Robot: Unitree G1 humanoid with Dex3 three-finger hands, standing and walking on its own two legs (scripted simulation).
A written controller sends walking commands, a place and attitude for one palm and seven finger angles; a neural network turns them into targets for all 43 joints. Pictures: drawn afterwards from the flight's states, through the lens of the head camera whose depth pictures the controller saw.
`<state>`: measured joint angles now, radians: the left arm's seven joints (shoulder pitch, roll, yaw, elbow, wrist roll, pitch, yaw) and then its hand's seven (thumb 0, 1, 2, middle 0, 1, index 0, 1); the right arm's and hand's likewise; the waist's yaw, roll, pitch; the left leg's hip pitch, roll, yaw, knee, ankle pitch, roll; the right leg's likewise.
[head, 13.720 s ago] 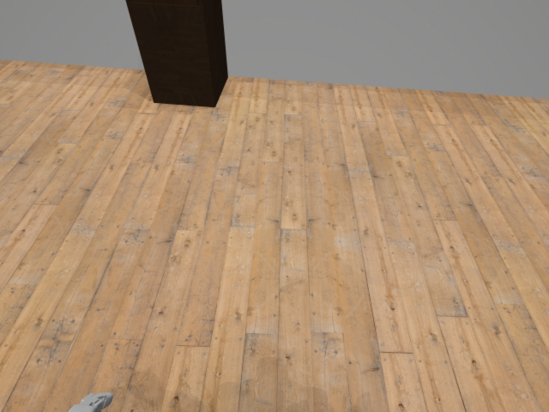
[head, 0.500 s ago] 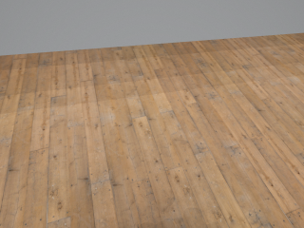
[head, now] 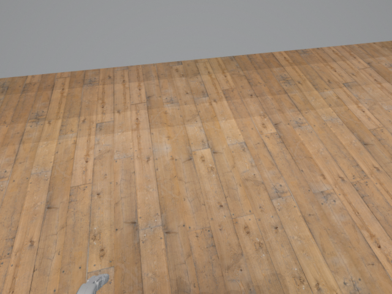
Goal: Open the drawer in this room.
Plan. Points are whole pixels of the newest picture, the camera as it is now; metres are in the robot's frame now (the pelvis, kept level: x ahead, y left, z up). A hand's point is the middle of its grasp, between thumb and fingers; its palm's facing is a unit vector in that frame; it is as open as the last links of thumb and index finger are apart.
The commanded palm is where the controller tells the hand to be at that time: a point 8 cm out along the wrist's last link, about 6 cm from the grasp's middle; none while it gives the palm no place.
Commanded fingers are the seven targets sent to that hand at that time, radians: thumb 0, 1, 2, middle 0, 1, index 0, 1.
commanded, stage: turn or walk to find it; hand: left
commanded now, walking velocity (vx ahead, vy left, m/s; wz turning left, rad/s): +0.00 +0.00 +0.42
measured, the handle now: out of the picture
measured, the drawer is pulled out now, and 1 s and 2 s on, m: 0.00 0.00 0.00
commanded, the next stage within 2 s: none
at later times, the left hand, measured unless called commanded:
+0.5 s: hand out of the picture -0.06 +0.21 -0.18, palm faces +0.29 -0.93 -0.23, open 7.4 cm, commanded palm none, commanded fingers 0.00 0.90 0.90 -0.20 -0.30 -0.20 -0.30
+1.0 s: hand out of the picture -0.02 +0.23 -0.15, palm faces +0.40 -0.88 -0.25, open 7.4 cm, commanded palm none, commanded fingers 0.00 0.90 0.90 -0.20 -0.30 -0.20 -0.30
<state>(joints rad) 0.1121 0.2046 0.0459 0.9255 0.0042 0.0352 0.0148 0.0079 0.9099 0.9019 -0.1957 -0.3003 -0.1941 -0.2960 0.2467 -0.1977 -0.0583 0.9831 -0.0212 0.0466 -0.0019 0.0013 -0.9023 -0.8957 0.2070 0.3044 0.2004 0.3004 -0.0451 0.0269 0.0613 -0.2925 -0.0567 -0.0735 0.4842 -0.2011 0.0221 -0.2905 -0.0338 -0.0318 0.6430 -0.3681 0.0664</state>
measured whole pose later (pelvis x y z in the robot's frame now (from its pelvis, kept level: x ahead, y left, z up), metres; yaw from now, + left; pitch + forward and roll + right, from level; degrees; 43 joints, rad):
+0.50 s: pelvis -0.03 +0.01 -0.01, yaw +15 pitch +0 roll +0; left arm 0.26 0.22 0.05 0.98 0.03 0.02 0.02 0.01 0.91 0.90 -0.20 -0.30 -0.20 -0.30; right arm 0.15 -0.24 -0.06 0.98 -0.01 0.06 0.01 0.00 -0.91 -0.90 0.20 0.30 0.19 0.30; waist 0.02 -0.02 0.09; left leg -0.28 0.03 0.06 0.65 -0.36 -0.05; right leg -0.23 -0.14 -0.26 0.59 -0.33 0.02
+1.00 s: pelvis -0.05 +0.00 +0.00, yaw +25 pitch +0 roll +0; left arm 0.11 0.21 0.05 0.92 0.01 0.04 0.01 0.01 0.91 0.90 -0.20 -0.30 -0.19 -0.30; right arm 0.23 -0.19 -0.05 0.97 -0.02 0.04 0.00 0.00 -0.90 -0.90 0.21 0.30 0.20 0.30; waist -0.04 0.02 0.06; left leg -0.27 -0.05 -0.08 0.47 -0.20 0.03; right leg -0.34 -0.04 -0.02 0.75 -0.42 0.07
